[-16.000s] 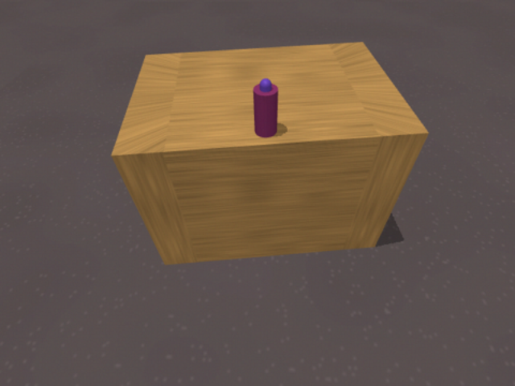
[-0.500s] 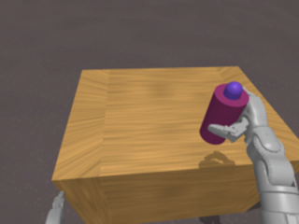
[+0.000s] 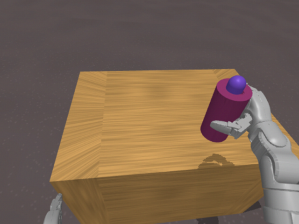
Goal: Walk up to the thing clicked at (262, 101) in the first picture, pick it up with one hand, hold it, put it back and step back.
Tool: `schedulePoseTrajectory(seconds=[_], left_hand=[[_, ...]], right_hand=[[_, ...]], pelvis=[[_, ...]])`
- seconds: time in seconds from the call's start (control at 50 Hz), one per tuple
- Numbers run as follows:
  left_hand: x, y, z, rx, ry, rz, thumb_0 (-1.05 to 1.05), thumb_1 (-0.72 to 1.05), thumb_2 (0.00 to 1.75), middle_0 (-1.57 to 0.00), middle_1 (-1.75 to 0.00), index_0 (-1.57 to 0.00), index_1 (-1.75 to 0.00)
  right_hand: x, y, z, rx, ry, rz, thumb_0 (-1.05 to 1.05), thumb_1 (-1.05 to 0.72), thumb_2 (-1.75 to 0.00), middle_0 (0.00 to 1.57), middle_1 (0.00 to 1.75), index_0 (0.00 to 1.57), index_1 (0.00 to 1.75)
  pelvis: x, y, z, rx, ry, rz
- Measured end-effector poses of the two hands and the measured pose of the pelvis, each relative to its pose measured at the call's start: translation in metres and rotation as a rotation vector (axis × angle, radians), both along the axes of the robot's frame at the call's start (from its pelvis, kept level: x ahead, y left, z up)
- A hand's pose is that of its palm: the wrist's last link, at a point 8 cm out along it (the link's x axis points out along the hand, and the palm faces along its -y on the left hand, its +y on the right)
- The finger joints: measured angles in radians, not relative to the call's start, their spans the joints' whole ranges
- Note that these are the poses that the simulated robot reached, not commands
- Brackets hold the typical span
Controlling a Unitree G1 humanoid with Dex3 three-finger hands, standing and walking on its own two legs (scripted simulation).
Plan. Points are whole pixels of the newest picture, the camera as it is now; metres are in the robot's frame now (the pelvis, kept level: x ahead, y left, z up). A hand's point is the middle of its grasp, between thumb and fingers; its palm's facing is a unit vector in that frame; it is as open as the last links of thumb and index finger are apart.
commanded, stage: hold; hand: right
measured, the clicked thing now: (224, 108) +0.31 -0.15 +0.20
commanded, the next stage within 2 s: none
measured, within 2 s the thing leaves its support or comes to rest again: neither
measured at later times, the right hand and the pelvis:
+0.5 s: hand (226, 110) +0.32 -0.16 +0.19, palm faces +0.00 +1.00 -0.03, open 10.4 cm; pelvis +0.00 +0.00 +0.00, yaw +0 degrees
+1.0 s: hand (224, 114) +0.31 -0.15 +0.19, palm faces -0.03 +1.00 -0.03, open 10.4 cm; pelvis +0.00 +0.00 +0.00, yaw +0 degrees
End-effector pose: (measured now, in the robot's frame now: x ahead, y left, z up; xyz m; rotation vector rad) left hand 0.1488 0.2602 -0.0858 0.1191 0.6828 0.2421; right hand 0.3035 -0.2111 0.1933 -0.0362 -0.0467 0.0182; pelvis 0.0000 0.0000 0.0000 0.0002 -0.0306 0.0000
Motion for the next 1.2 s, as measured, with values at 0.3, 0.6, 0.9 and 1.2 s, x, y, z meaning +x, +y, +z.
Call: schedulePoseTrajectory(seconds=[0.3, 0.6, 0.9, 1.2], left_hand=[[0.000, 0.003, 0.002, 0.003, -0.020, -0.006, -0.01, -0.53, 0.05, -0.04, -0.04, -0.05, -0.04], [0.003, -0.001, 0.002, 0.001, -0.025, -0.019, -0.01, -0.53, 0.05, -0.04, -0.04, -0.04, -0.04], [-0.003, -0.002, 0.002, 0.004, -0.030, -0.016, -0.01, -0.53, 0.05, -0.04, -0.04, -0.05, -0.04], [-0.002, 0.003, 0.005, 0.013, -0.048, -0.010, -0.01, -0.53, 0.05, -0.04, -0.04, -0.05, -0.04]], right_hand=[[-0.001, 0.003, 0.003, -0.003, 0.006, 0.002, -0.01, 0.59, -1.04, 0.79, 1.16, 0.81, 1.16], [-0.010, 0.002, -0.005, 0.000, 0.012, -0.016, -0.01, 0.59, -1.04, 0.79, 1.16, 0.81, 1.16], [-0.013, 0.000, -0.001, -0.007, -0.010, -0.012, -0.01, 0.59, -1.04, 0.79, 1.16, 0.81, 1.16], [-0.013, 0.008, -0.011, 0.007, 0.013, -0.016, -0.01, 0.59, -1.04, 0.79, 1.16, 0.81, 1.16]], pelvis=[[-0.003, 0.002, -0.001, -0.002, -0.002, -0.004], [-0.001, 0.003, -0.001, -0.001, -0.002, -0.004], [-0.003, 0.002, -0.001, 0.000, -0.005, -0.003], [-0.004, 0.004, -0.001, -0.003, -0.004, 0.000]])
